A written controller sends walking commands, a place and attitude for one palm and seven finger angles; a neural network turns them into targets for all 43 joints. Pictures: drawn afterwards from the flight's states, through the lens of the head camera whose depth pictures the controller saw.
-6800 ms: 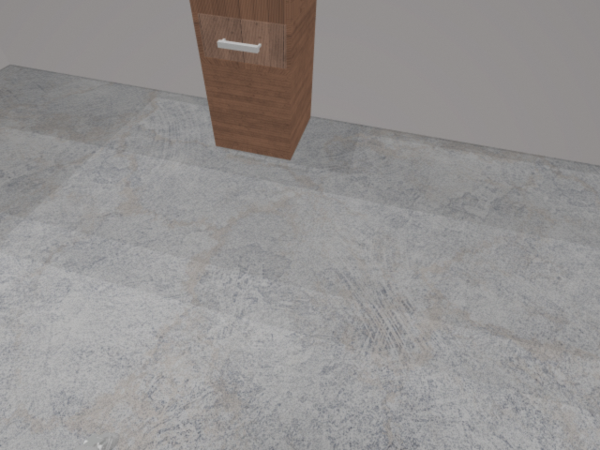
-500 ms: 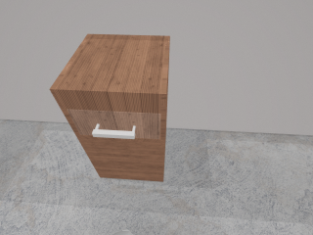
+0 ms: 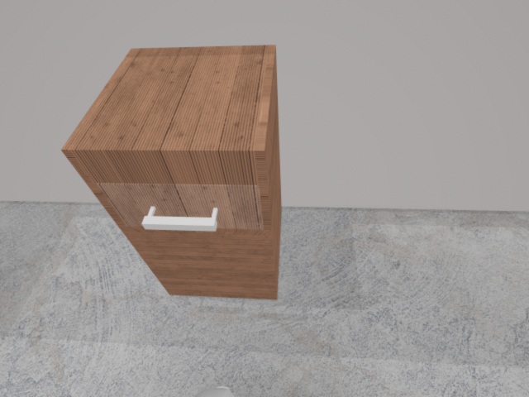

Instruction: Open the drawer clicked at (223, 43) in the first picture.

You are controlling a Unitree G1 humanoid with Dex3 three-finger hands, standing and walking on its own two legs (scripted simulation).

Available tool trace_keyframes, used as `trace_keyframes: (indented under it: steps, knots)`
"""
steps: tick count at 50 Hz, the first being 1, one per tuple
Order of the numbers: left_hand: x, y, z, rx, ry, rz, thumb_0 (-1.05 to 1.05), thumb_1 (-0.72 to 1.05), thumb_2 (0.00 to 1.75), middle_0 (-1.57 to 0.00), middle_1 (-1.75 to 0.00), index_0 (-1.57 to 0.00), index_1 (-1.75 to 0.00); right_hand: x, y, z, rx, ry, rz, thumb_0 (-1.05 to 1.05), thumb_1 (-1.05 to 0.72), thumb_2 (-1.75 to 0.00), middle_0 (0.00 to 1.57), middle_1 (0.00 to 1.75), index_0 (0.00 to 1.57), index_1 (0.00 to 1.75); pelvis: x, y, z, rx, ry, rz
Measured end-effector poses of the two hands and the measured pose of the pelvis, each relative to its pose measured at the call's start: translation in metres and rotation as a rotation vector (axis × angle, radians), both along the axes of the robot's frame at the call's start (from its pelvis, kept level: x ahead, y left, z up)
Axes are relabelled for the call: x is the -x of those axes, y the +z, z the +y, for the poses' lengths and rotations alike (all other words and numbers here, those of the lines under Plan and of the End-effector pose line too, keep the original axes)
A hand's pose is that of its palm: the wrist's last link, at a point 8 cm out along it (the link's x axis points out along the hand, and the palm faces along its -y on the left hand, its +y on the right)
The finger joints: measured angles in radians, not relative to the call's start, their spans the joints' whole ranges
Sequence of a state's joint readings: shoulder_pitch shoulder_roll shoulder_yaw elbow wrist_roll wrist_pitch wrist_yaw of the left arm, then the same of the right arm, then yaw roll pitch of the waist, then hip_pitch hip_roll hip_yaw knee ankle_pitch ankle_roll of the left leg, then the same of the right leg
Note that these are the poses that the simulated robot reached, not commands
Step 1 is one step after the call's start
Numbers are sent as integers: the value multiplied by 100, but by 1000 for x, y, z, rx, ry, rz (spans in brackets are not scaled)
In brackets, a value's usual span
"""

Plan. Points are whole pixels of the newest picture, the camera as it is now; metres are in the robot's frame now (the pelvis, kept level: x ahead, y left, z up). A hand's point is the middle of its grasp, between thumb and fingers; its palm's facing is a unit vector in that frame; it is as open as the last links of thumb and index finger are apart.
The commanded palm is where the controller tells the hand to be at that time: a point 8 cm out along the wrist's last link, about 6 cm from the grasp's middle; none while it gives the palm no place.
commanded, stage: come to a stop and stand still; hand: left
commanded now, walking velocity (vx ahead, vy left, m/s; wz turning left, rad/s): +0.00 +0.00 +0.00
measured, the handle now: (181, 217) +0.53 +0.26 -0.17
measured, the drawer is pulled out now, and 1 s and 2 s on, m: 0.00 0.00 0.00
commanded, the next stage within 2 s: look again from close up in 0.52 s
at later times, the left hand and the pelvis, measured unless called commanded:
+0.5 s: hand out of the picture +0.00 +0.15 -0.16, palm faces +0.06 -0.97 -0.22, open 7.2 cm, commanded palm none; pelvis -0.02 -0.03 +0.01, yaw +1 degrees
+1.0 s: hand out of the picture -0.03 +0.20 -0.16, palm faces +0.05 -0.98 -0.19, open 7.3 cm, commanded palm none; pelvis -0.02 +0.03 +0.01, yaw +1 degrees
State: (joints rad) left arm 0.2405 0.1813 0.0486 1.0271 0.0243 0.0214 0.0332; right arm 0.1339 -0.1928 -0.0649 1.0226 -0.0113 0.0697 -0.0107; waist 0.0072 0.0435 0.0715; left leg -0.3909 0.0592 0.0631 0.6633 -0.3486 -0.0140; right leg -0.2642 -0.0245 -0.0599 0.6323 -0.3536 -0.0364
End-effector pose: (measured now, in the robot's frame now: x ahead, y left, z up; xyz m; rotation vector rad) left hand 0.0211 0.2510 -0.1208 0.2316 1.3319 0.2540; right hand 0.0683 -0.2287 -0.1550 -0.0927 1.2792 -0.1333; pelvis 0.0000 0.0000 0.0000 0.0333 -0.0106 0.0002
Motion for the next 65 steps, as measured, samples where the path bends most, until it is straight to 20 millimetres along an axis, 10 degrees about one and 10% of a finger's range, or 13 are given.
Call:
trace_keyframes:
  steps: [15, 31, 38, 52, 65]
  knots:
    - [-13, -6, -48, 93, -1, -85, 0, 93, 90, -20, -30, -21, -30, 87, 16, -21, 41, 5, 156, 1, -91, -90, 20, 30, 19, 30, 16, 11, -26, 23, 20, 1]
    - [60, -7, -54, 124, 37, 80, 0, 92, 90, -20, -30, -20, -30, 131, 18, 5, -10, -14, 219, 1, -91, -90, 20, 30, 20, 30, 24, 16, -22, 34, 9, 0]
    - [79, -15, -46, 143, 18, 97, 0, 91, 90, -20, -30, -21, -30, 126, 14, 14, 13, -22, 161, 1, -91, -90, 20, 30, 20, 30, 30, 7, 0, 73, 21, 16]
    - [55, -12, -1, 127, 6, 32, 0, 92, 90, -20, -30, -20, -30, 113, 15, 67, -21, 22, 116, 2, -92, -90, 20, 30, 20, 30, 23, 11, 35, 35, 10, -3]
    - [35, -2, 11, 62, -114, 2, 2, 94, 90, -20, -30, -21, -30, 102, 22, 63, 29, 5, 59, 1, -91, -90, 20, 30, 20, 30, 18, 9, 43, 30, -14, 5]
